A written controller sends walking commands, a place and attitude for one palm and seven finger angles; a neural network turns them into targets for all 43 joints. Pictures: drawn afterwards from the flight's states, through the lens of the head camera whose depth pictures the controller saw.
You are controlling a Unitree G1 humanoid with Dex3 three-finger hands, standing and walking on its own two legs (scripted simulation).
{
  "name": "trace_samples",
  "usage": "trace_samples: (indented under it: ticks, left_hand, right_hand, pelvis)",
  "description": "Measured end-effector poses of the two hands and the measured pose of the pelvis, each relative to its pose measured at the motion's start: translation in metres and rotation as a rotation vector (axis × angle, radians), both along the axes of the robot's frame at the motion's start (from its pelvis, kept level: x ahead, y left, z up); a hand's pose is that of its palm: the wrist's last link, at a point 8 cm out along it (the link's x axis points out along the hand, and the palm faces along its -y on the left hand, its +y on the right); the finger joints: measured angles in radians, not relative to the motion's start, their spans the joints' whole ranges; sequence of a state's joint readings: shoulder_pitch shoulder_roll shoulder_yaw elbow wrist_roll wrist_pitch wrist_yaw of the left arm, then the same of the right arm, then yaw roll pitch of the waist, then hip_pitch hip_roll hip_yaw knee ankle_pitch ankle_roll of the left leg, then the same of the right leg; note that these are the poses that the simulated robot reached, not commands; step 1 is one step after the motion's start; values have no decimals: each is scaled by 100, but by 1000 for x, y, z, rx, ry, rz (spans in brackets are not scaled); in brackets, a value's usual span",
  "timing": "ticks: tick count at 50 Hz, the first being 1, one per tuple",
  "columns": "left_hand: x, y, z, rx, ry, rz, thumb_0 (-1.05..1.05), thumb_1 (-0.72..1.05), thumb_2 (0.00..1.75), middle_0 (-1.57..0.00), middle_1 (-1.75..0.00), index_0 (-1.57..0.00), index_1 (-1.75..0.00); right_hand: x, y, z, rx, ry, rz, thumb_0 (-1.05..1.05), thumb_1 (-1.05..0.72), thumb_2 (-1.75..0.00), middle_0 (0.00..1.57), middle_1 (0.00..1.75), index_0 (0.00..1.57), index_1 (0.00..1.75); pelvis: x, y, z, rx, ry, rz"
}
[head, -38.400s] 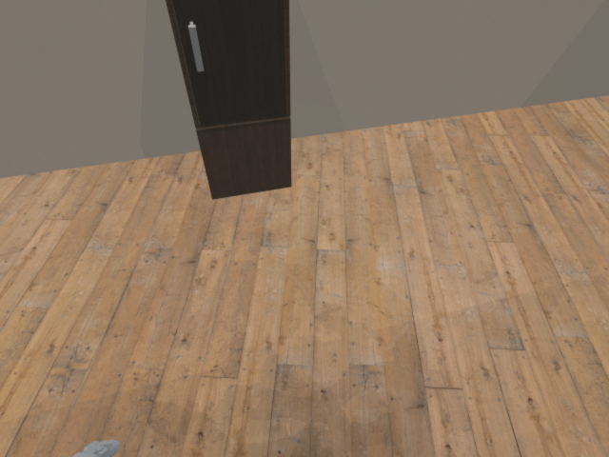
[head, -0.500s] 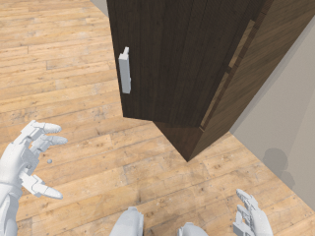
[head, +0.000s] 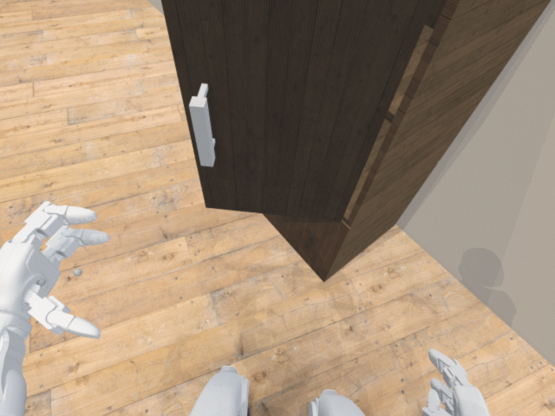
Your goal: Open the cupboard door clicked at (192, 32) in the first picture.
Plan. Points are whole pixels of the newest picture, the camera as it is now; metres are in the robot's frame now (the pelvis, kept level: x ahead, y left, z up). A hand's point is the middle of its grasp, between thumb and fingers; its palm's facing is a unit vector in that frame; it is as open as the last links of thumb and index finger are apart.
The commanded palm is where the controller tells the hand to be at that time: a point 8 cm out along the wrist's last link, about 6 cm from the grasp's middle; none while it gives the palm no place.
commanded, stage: raise the hand with hooked fingers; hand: left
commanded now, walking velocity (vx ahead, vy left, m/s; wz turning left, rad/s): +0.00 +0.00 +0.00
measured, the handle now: (205, 126) +0.57 +0.16 +0.04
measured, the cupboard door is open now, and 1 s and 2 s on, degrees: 46 46 46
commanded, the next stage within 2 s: move the hooked fingers beside the handle in 0.14 s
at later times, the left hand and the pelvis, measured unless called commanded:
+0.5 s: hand (97, 249) +0.32 +0.26 +0.05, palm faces -0.05 -1.00 -0.03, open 14.0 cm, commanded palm +0.30 +0.31 +0.05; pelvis +0.00 -0.01 -0.01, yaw +0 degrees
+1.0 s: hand (117, 206) +0.39 +0.26 +0.05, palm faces -0.03 -1.00 -0.02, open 14.0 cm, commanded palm +0.38 +0.30 +0.05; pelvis +0.00 +0.00 -0.01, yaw -1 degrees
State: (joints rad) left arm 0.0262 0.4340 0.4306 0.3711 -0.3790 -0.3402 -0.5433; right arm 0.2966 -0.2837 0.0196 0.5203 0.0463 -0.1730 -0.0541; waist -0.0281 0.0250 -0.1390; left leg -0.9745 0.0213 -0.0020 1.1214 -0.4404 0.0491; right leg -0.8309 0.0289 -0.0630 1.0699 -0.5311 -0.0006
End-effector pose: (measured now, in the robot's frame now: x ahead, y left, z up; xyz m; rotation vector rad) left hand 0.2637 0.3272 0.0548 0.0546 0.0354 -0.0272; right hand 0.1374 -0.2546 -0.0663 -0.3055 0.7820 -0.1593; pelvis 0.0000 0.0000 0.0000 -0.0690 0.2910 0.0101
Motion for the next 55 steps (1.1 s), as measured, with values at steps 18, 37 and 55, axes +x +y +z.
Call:
trace_samples:
  ticks: [18,37,55]
  left_hand:
    - [8,-4,-4,-11,-2,13,-2,-50,30,-30,-120,-30,-120]
    - [74,-12,-4,-24,-13,-8,-2,-50,30,-30,-120,-30,-120]
    - [121,-18,-7,-35,-25,-10,-2,-50,30,-30,-120,-30,-120]
  right_hand:
    - [16,-1,-7,10,-17,26,2,-90,-90,21,30,21,30]
    - [-25,-11,-17,-9,126,-66,1,-90,-90,21,30,21,30]
    - [-53,-9,-27,-20,253,-110,1,-90,-90,21,30,21,30]
  pelvis:
    - [2,-9,-5,-1,6,6]
    - [3,-5,-5,0,30,-11]
    - [2,2,-8,-6,54,-15]
